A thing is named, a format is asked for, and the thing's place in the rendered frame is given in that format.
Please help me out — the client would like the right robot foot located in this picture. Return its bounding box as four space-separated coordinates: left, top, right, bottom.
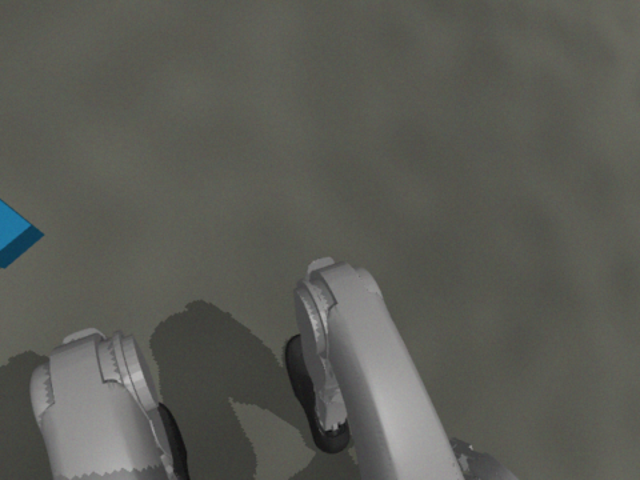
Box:
285 334 350 454

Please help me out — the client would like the small box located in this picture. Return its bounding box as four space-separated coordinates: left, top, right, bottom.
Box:
0 199 44 269

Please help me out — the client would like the right robot hand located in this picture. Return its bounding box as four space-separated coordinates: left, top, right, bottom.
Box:
449 437 520 480

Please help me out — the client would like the left robot foot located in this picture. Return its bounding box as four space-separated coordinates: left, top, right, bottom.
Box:
157 402 190 480

